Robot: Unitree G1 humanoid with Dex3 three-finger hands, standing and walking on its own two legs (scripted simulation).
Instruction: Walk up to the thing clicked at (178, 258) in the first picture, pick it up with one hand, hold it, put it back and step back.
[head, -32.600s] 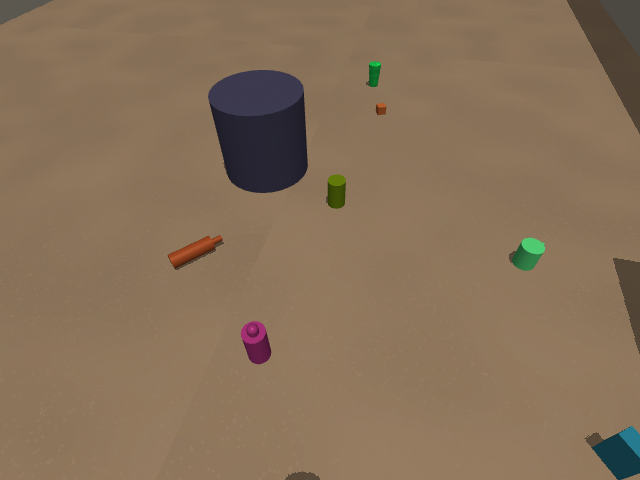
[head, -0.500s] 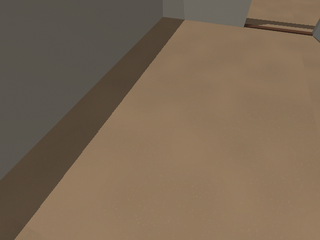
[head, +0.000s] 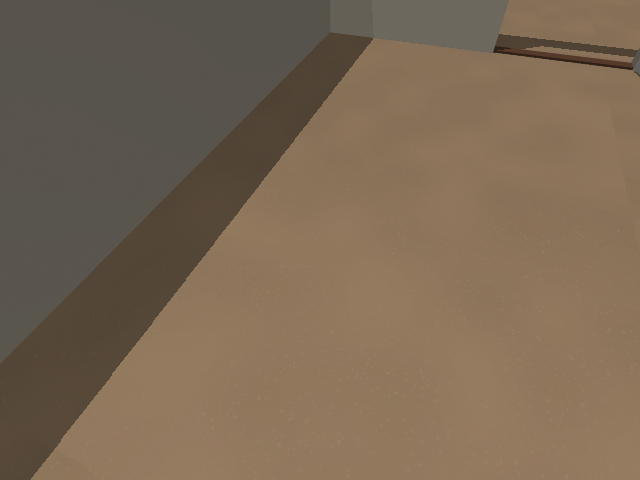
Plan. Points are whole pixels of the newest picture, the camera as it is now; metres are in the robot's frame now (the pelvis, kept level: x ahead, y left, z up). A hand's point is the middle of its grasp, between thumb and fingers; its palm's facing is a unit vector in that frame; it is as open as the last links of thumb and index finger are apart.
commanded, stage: stand
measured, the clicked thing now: out of the picture -0.50 -2.09 -0.75
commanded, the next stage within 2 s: walk up in 1.24 s
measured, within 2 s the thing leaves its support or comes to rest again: neither
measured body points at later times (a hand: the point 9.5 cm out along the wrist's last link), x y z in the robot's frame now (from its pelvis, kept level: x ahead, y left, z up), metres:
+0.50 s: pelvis +0.01 +0.00 +0.00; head +0.02 -0.01 +0.45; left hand +0.08 +0.30 -0.13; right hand +0.09 -0.30 -0.13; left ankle +0.01 +0.13 -0.75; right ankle -0.02 -0.13 -0.75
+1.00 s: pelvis +0.01 +0.00 +0.00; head +0.01 -0.01 +0.45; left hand +0.08 +0.30 -0.13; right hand +0.08 -0.30 -0.14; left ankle +0.01 +0.13 -0.75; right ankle -0.02 -0.13 -0.75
